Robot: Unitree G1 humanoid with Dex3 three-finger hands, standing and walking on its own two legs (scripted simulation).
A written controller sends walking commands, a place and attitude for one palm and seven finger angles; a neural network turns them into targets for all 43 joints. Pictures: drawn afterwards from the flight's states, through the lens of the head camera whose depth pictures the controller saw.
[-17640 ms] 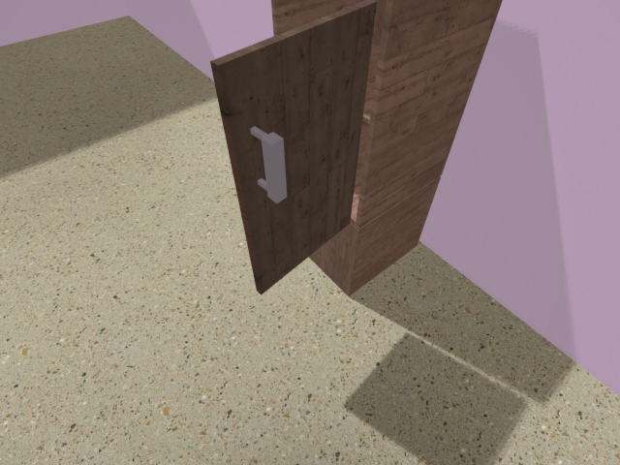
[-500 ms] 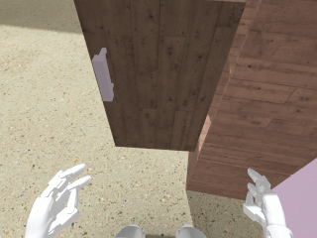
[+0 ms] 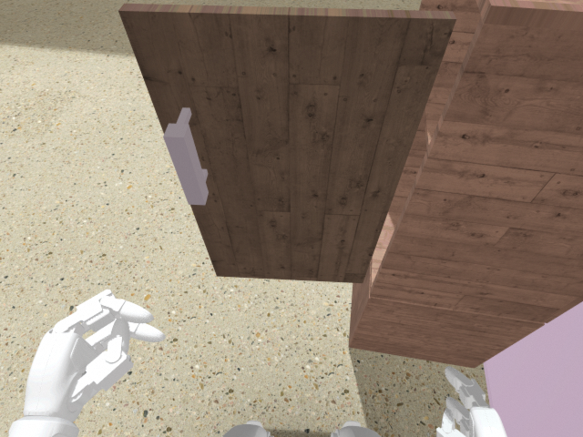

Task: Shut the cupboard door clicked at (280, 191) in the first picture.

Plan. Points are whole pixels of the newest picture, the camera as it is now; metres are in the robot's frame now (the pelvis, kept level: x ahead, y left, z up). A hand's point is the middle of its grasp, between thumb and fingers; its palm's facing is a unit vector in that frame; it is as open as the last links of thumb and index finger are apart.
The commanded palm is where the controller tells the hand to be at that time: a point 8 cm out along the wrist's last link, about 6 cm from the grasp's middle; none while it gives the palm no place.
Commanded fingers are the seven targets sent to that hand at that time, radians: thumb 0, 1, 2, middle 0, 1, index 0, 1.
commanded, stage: raise the hand and make a fist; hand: left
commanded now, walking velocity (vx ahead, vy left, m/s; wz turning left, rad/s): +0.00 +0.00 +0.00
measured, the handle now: (192, 157) +0.46 +0.17 +0.13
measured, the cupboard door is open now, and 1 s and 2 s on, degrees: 96 96 96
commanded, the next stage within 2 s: bring the fist close to the handle in 1.02 s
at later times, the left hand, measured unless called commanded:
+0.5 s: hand (96, 320) +0.22 +0.22 +0.11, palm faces +0.04 -1.00 -0.05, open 3.1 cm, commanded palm +0.20 +0.27 +0.12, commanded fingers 0.00 0.90 0.90 -1.30 -1.50 -1.30 -1.50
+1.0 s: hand (103, 304) +0.23 +0.21 +0.13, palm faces +0.06 -1.00 -0.06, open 3.1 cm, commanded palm +0.21 +0.26 +0.13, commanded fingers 0.00 0.90 0.90 -1.30 -1.50 -1.30 -1.50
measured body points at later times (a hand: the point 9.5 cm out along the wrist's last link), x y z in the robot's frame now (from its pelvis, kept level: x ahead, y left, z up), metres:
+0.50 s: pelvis +0.01 +0.03 +0.02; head +0.03 +0.04 +0.47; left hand +0.22 +0.28 +0.12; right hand +0.20 -0.18 -0.04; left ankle -0.01 +0.10 -0.68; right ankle +0.02 -0.09 -0.68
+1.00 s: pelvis +0.01 +0.02 +0.03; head +0.02 +0.02 +0.48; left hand +0.23 +0.27 +0.13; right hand +0.18 -0.21 -0.04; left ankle -0.01 +0.10 -0.68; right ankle +0.02 -0.09 -0.68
